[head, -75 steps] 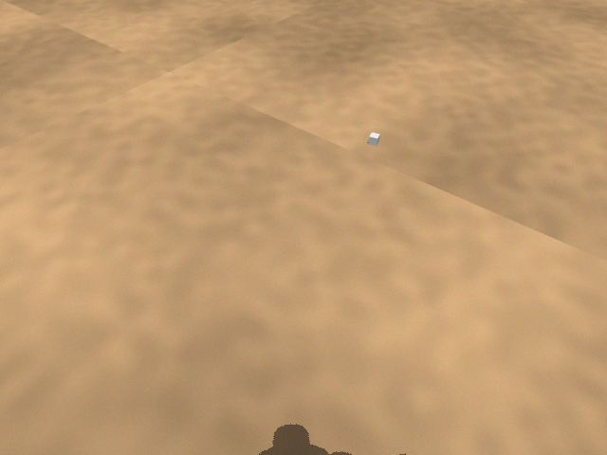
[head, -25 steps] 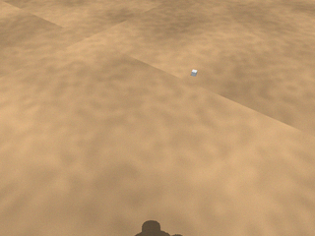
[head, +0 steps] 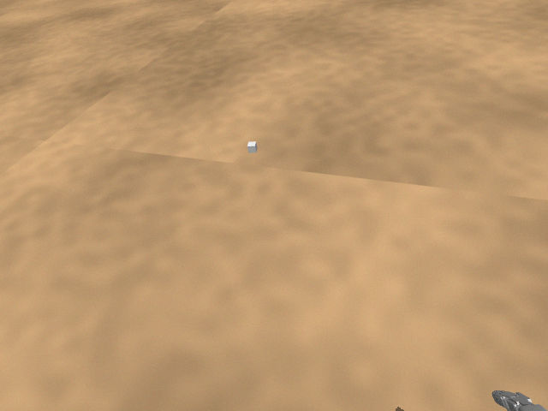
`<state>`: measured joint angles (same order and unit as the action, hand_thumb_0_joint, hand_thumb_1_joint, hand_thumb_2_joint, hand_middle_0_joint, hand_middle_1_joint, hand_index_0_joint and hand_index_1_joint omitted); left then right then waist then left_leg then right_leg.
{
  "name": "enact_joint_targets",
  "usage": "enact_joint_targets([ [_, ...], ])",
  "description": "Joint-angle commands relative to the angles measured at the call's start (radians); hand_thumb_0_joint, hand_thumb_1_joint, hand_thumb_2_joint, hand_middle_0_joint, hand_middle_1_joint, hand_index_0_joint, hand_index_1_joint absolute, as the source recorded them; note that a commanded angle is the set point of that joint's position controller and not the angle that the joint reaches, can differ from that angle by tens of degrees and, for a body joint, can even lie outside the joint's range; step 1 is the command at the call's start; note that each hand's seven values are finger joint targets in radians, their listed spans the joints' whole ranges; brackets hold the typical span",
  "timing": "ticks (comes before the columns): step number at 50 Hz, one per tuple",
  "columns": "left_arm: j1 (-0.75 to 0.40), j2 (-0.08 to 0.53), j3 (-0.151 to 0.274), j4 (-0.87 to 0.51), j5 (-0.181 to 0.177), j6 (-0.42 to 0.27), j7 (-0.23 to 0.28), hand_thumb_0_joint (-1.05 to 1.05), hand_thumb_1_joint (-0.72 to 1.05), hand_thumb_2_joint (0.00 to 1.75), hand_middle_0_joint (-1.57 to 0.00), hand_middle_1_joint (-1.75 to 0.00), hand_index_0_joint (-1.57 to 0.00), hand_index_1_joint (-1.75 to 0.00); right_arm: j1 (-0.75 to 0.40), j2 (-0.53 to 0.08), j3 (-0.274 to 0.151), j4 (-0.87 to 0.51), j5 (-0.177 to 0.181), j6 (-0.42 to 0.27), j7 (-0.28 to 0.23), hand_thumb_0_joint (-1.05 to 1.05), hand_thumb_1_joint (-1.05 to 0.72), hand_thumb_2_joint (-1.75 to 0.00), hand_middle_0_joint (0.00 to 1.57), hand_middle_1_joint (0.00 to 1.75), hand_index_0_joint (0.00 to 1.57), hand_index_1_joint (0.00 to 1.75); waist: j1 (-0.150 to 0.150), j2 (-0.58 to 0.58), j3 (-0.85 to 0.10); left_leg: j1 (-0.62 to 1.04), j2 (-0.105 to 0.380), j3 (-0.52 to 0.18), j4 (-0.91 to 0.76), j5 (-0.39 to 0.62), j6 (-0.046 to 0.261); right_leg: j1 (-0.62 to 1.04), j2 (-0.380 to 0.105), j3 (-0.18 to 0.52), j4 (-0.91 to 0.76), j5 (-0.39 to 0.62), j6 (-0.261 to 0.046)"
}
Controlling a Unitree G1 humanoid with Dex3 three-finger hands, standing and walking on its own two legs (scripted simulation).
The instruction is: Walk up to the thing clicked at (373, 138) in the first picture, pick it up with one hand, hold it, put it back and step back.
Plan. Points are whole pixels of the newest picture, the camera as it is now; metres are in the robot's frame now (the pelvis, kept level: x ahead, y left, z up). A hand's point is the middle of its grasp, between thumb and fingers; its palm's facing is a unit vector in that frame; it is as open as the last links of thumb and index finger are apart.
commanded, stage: walk up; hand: left
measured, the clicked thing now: (252, 147) +1.79 +0.22 -0.71
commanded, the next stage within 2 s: none
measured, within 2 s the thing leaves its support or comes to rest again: neither
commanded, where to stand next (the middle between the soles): +1.50 +0.57 m, yaw -85 degrees
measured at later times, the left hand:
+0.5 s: hand (126, 269) +0.48 +0.37 -0.12, palm faces -0.38 -0.77 -0.51, open 7.4 cm
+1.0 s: hand (181, 165) +0.82 +0.30 -0.09, palm faces -0.51 -0.65 -0.56, open 7.4 cm
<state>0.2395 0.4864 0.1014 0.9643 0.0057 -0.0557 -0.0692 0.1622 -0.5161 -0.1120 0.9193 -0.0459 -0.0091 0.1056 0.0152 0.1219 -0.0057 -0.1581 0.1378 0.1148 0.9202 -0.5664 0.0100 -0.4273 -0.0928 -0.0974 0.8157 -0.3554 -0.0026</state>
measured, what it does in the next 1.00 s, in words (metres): walks ahead, turning right: left foot, then right foot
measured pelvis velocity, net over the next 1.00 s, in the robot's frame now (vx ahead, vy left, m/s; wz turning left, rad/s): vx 0.57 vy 0.11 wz -0.63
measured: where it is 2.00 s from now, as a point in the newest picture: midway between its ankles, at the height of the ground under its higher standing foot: (245, 246)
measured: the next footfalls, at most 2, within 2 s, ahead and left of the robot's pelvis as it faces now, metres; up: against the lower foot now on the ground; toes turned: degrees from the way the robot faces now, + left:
left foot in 0.38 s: +0.43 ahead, +0.19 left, +0.00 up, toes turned -16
right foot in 0.82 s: +0.52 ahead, -0.05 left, +0.00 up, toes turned -41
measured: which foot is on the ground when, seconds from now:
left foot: up 0.00-0.36, down 0.38-0.82, up 0.84-1.00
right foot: down 0.00-0.38, up 0.40-0.80, down 0.82-1.00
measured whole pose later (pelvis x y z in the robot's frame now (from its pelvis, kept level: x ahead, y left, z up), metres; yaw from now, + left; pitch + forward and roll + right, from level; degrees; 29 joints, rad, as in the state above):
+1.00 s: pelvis +0.57 +0.11 +0.01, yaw -36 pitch -1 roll -3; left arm 0.29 0.42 0.03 0.81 -0.01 -0.08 0.08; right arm 0.19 -0.45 -0.07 0.70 -0.06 0.05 0.11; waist -0.04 0.15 0.09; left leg -0.60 0.10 -0.12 1.18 -0.38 -0.03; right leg -0.33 -0.04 -0.07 0.71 -0.34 0.02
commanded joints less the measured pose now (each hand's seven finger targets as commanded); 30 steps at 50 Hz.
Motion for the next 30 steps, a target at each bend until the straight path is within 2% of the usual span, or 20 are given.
enact_joint_targets([
  [1,0.093,0.333,0.055,-0.055,-0.015,-0.013,0.071,0.00,0.90,0.90,-0.20,-0.30,-0.20,-0.30,-0.296,-0.163,0.003,-0.220,0.029,-0.066,0.027,0.00,-0.90,-0.90,0.20,0.30,0.20,0.30,0.069,-0.233,0.071,-0.765,-0.030,-0.256,0.314,0.078,-0.020,0.485,-0.308,0.857,-0.696,-0.516,-0.261],
  [3,0.030,0.286,0.039,-0.073,-0.021,-0.029,0.086,0.00,0.90,0.90,-0.20,-0.30,-0.20,-0.30,-0.211,-0.164,0.007,-0.185,0.023,-0.061,0.024,0.00,-0.90,-0.90,0.20,0.30,0.20,0.30,0.006,-0.234,0.082,-0.637,-0.001,-0.236,0.204,0.185,-0.014,0.345,-0.229,0.637,-0.643,-0.311,-0.194],
  [5,-0.019,0.263,0.028,-0.089,-0.025,-0.047,0.085,0.00,0.90,0.90,-0.20,-0.30,-0.20,-0.30,-0.132,-0.165,-0.003,-0.164,0.012,-0.040,0.039,0.00,-0.90,-0.90,0.20,0.30,0.20,0.30,-0.037,-0.279,0.092,-0.501,-0.010,-0.208,0.119,0.278,-0.019,0.192,-0.148,0.475,-0.668,-0.267,-0.150],
  [6,-0.035,0.269,0.030,-0.100,-0.025,-0.058,0.085,0.00,0.90,0.90,-0.20,-0.30,-0.20,-0.30,-0.117,-0.169,-0.008,-0.168,0.009,-0.028,0.047,0.00,-0.90,-0.90,0.20,0.30,0.20,0.30,-0.049,-0.290,0.108,-0.460,-0.016,-0.187,0.090,0.320,-0.030,0.117,-0.126,0.432,-0.682,-0.276,-0.149],
  [9,-0.016,0.289,0.042,-0.114,-0.023,-0.082,0.090,0.00,0.90,0.90,-0.20,-0.30,-0.20,-0.30,-0.131,-0.176,-0.015,-0.203,-0.002,-0.009,0.067,0.00,-0.90,-0.90,0.20,0.30,0.20,0.30,-0.060,-0.228,0.085,-0.456,-0.022,-0.173,0.025,0.425,-0.051,0.099,-0.102,0.369,-0.680,-0.201,-0.161],
  [12,0.053,0.277,0.043,-0.111,-0.020,-0.083,0.093,0.00,0.90,0.90,-0.20,-0.30,-0.20,-0.30,-0.198,-0.132,-0.005,-0.241,-0.008,-0.015,0.071,0.00,-0.90,-0.90,0.20,0.30,0.20,0.30,-0.026,-0.182,0.071,-0.418,-0.032,-0.160,-0.124,0.453,-0.061,0.140,-0.067,0.300,-0.609,-0.033,-0.156],
  [14,0.023,0.290,0.047,-0.121,-0.008,-0.080,0.099,0.00,0.90,0.90,-0.20,-0.30,-0.20,-0.30,-0.170,-0.129,-0.016,-0.246,-0.005,-0.014,0.072,0.00,-0.90,-0.90,0.20,0.30,0.20,0.30,-0.055,-0.206,0.052,-0.274,-0.026,-0.158,-0.190,0.475,-0.046,0.097,-0.077,0.283,-0.576,0.030,-0.146],
  [16,-0.047,0.303,0.044,-0.135,0.004,-0.071,0.108,0.00,0.90,0.90,-0.20,-0.30,-0.20,-0.30,-0.031,-0.141,-0.041,-0.213,-0.002,-0.007,0.066,0.00,-0.90,-0.90,0.20,0.30,0.20,0.30,-0.133,-0.248,0.025,-0.047,-0.029,-0.135,-0.196,0.450,-0.027,-0.005,-0.106,0.298,-0.486,0.069,-0.132],
  [17,-0.072,0.290,0.041,-0.146,0.008,-0.064,0.112,0.00,0.90,0.90,-0.20,-0.30,-0.20,-0.30,0.093,-0.148,-0.054,-0.180,0.000,-0.007,0.057,0.00,-0.90,-0.90,0.20,0.30,0.20,0.30,-0.188,-0.226,-0.013,0.051,-0.049,-0.125,-0.236,0.387,-0.016,-0.011,-0.095,0.285,-0.333,0.145,-0.122],
  [18,-0.091,0.247,0.027,-0.162,0.016,-0.059,0.115,0.00,0.90,0.90,-0.20,-0.30,-0.20,-0.30,0.290,-0.203,-0.084,-0.127,-0.004,-0.012,0.040,0.00,-0.90,-0.90,0.20,0.30,0.20,0.30,-0.294,-0.071,-0.091,0.278,-0.064,-0.179,-0.305,0.269,0.006,-0.122,-0.037,0.243,0.026,0.198,-0.088],
  [19,-0.014,0.114,-0.013,-0.164,0.015,-0.058,0.119,0.00,0.90,0.90,-0.20,-0.30,-0.20,-0.30,0.388,-0.285,-0.107,-0.115,-0.012,-0.021,0.012,0.00,-0.90,-0.90,0.20,0.30,0.20,0.30,-0.310,0.255,-0.108,0.372,0.076,-0.422,-0.477,-0.059,-0.009,-0.320,0.107,0.179,0.371,-0.189,-0.062],
  [20,0.089,0.099,-0.032,-0.166,-0.009,-0.053,0.126,0.00,0.90,0.90,-0.20,-0.30,-0.20,-0.30,0.226,-0.331,-0.108,-0.168,0.009,-0.032,-0.008,0.00,-0.90,-0.90,0.20,0.30,0.20,0.30,-0.188,0.363,-0.064,0.264,0.235,-0.808,-0.773,-0.297,0.003,-0.431,0.177,0.151,0.565,-0.240,-0.082],
  [21,0.146,0.139,-0.031,-0.131,-0.013,-0.053,0.136,0.00,0.90,0.90,-0.20,-0.30,-0.20,-0.30,0.048,-0.342,-0.110,-0.206,0.039,-0.034,-0.015,0.00,-0.90,-0.90,0.20,0.30,0.20,0.30,-0.088,0.291,-0.046,0.113,0.278,-0.929,-0.872,-0.388,0.065,-0.388,0.087,0.219,0.642,-0.126,-0.103],
  [22,0.153,0.197,-0.018,-0.094,-0.017,-0.049,0.127,0.00,0.90,0.90,-0.20,-0.30,-0.20,-0.30,-0.043,-0.279,-0.094,-0.246,0.036,-0.033,-0.018,0.00,-0.90,-0.90,0.20,0.30,0.20,0.30,-0.056,0.158,-0.024,0.008,0.252,-0.776,-0.827,-0.314,0.058,-0.314,0.017,0.196,0.575,-0.010,-0.084],
  [23,0.142,0.237,0.003,-0.062,-0.028,-0.039,0.115,0.00,0.90,0.90,-0.20,-0.30,-0.20,-0.30,-0.064,-0.229,-0.080,-0.256,0.018,-0.032,-0.017,0.00,-0.90,-0.90,0.20,0.30,0.20,0.30,-0.049,0.114,-0.036,-0.013,0.203,-0.597,-0.730,-0.206,0.079,-0.291,-0.022,0.165,0.486,0.041,-0.067],
  [24,0.121,0.266,0.021,-0.044,-0.036,-0.030,0.105,0.00,0.90,0.90,-0.20,-0.30,-0.20,-0.30,-0.055,-0.183,-0.067,-0.248,0.005,-0.031,-0.014,0.00,-0.90,-0.90,0.20,0.30,0.20,0.30,-0.052,0.117,-0.037,-0.039,0.146,-0.459,-0.681,-0.139,0.092,-0.244,-0.036,0.137,0.410,0.058,-0.046],
  [25,0.109,0.265,0.024,-0.043,-0.034,-0.022,0.095,0.00,0.90,0.90,-0.20,-0.30,-0.20,-0.30,-0.027,-0.157,-0.061,-0.238,0.002,-0.034,-0.013,0.00,-0.90,-0.90,0.20,0.30,0.20,0.30,-0.064,0.124,-0.038,-0.021,0.116,-0.378,-0.668,-0.063,0.103,-0.225,-0.039,0.115,0.360,0.064,-0.030],
  [27,0.059,0.233,0.018,-0.062,-0.032,-0.009,0.079,0.00,0.90,0.90,-0.20,-0.30,-0.20,-0.30,0.024,-0.139,-0.054,-0.228,-0.001,-0.035,-0.010,0.00,-0.90,-0.90,0.20,0.30,0.20,0.30,-0.090,0.087,-0.011,0.002,0.103,-0.285,-0.685,0.055,0.114,-0.222,-0.027,0.092,0.269,0.078,-0.004],
  [28,0.012,0.228,0.015,-0.089,-0.030,-0.005,0.075,0.00,0.90,0.90,-0.20,-0.30,-0.20,-0.30,0.035,-0.151,-0.057,-0.228,-0.001,-0.036,-0.011,0.00,-0.90,-0.90,0.20,0.30,0.20,0.30,-0.099,0.076,0.021,0.019,0.127,-0.283,-0.702,0.075,0.130,-0.243,-0.041,0.097,0.191,0.073,-0.002],
  [30,-0.039,0.217,0.015,-0.114,-0.027,0.004,0.070,0.00,0.90,0.90,-0.20,-0.30,-0.20,-0.30,0.058,-0.161,-0.060,-0.236,0.000,-0.031,-0.009,0.00,-0.90,-0.90,0.20,0.30,0.20,0.30,-0.113,0.041,0.055,0.037,0.142,-0.226,-0.726,0.110,0.128,-0.254,-0.041,0.066,0.108,0.086,-0.003],
])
